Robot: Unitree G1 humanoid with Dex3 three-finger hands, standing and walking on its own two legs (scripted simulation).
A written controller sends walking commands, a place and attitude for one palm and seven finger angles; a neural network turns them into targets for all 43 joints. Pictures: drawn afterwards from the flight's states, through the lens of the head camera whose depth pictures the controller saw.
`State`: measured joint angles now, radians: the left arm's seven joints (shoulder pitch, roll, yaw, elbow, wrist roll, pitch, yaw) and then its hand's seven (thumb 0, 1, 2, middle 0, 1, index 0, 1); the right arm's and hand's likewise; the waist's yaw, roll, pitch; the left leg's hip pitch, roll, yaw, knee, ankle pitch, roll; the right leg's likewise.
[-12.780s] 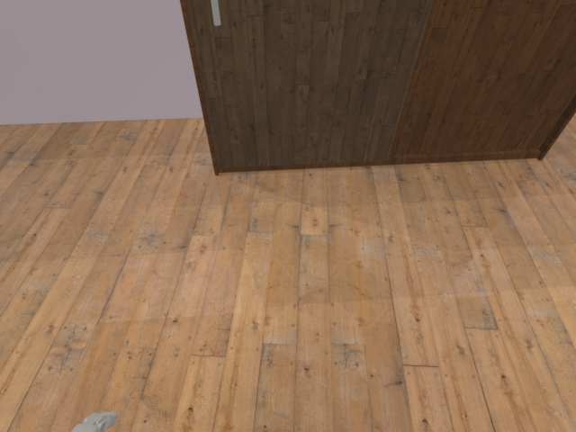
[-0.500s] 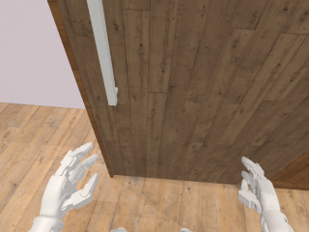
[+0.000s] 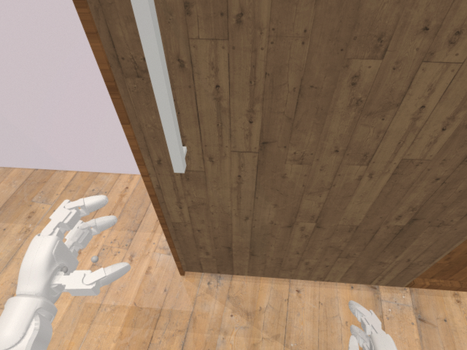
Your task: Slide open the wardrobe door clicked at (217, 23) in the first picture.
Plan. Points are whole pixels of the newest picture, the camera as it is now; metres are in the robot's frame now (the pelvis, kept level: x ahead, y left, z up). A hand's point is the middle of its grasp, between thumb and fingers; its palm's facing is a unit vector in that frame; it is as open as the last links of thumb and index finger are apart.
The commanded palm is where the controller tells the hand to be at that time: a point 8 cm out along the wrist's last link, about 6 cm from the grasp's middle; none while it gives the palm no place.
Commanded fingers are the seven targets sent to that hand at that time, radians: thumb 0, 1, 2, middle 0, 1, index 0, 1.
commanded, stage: raise the hand with hooked fingers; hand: left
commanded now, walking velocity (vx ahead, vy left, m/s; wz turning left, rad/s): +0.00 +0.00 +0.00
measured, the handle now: (168, 95) +0.49 +0.15 +0.19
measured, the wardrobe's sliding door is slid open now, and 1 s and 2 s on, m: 0.00 0.00 0.00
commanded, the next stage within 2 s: move the hooked fingers beside the handle in 1.20 s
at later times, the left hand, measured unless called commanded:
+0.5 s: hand (39, 207) +0.26 +0.27 +0.17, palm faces +0.08 -0.99 -0.07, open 13.8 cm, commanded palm +0.22 +0.31 +0.18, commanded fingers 0.00 -0.50 0.30 -0.30 -1.20 -0.30 -1.20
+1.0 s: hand (35, 181) +0.28 +0.27 +0.20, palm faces +0.07 -1.00 -0.05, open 14.0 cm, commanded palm +0.24 +0.32 +0.21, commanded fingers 0.00 -0.50 0.30 -0.30 -1.20 -0.30 -1.20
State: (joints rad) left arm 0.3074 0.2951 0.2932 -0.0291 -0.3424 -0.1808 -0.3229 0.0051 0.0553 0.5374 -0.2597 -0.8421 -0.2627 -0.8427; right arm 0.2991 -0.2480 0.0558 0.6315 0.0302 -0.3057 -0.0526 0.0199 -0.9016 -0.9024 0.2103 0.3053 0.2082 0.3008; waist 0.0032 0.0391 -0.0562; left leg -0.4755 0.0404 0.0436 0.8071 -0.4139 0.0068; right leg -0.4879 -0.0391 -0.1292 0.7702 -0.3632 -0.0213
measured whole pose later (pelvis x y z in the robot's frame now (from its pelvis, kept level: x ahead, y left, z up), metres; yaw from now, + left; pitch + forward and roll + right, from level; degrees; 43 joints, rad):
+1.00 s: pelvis +0.00 +0.00 +0.03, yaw +0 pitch -3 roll +0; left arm -0.12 0.44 0.47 0.17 -0.34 0.13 -0.45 -0.01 -0.50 0.30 -0.30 -1.20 -0.30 -1.20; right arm 0.23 -0.30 0.08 0.64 0.06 -0.26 -0.10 0.02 -0.90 -0.90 0.21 0.30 0.20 0.30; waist 0.05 0.05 0.00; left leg -0.17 0.03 0.06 0.51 -0.28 0.00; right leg -0.20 -0.03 -0.12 0.51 -0.25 -0.02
